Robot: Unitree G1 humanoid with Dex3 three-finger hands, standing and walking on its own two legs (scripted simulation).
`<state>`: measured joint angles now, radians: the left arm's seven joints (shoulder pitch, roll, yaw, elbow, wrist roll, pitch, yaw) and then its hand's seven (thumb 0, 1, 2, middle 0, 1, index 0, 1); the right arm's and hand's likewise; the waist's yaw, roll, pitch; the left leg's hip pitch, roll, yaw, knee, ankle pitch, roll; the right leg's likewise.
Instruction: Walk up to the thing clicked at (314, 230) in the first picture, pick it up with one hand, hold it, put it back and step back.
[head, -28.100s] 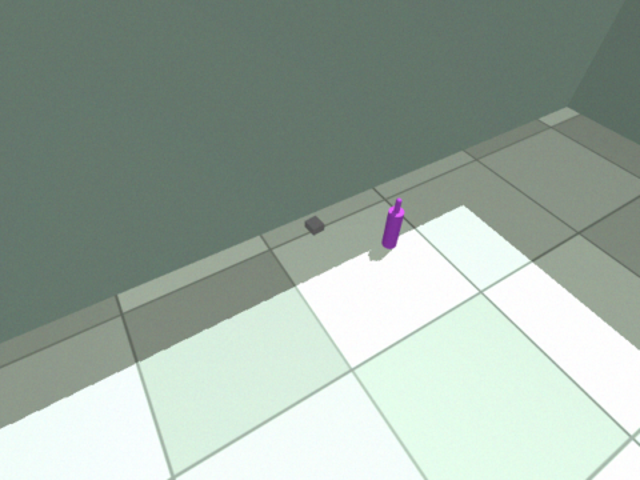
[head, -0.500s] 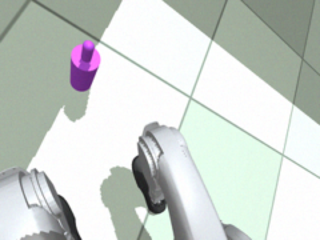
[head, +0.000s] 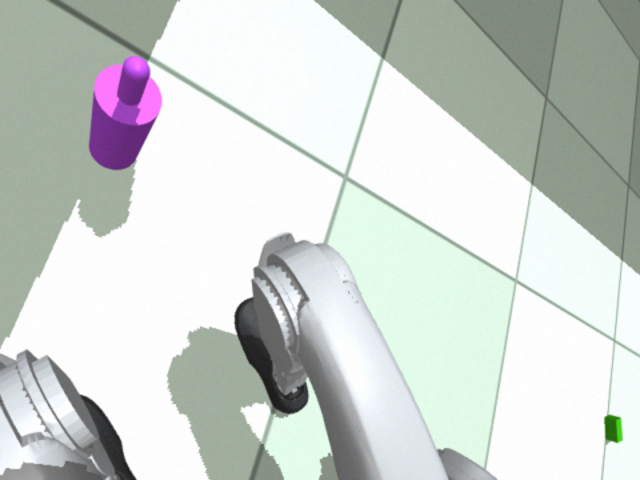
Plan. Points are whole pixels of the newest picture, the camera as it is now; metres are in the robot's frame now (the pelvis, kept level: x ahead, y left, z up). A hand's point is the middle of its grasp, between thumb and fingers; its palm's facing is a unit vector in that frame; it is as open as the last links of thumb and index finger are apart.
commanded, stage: rest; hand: left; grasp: from above
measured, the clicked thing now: out of the picture +0.42 +0.37 -0.30
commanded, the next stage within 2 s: open in 0.10 s
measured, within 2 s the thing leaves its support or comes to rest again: neither
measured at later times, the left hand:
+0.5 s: hand out of the picture +0.43 +0.35 -0.26, palm faces -0.18 -0.41 -0.89, open 8.9 cm
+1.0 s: hand out of the picture +0.43 +0.35 -0.26, palm faces -0.18 -0.41 -0.89, open 12.7 cm
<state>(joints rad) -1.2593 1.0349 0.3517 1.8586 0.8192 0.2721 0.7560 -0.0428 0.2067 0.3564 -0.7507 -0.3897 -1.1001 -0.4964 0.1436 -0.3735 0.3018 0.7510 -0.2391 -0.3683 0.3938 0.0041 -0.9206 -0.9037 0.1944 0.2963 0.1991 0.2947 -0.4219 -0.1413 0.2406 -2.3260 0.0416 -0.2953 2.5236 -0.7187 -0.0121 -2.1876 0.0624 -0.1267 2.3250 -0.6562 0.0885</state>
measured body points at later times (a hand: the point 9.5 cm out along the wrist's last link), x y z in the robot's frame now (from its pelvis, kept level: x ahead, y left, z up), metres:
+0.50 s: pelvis -0.01 +0.00 +0.01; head +0.29 +0.13 +0.31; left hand +0.44 +0.37 -0.21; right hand +0.00 -0.24 -0.03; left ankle +0.06 +0.13 -0.28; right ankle +0.12 -0.14 -0.28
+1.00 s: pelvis -0.01 +0.00 +0.01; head +0.30 +0.13 +0.31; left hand +0.44 +0.37 -0.21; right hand +0.01 -0.24 -0.02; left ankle +0.06 +0.13 -0.28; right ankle +0.12 -0.14 -0.28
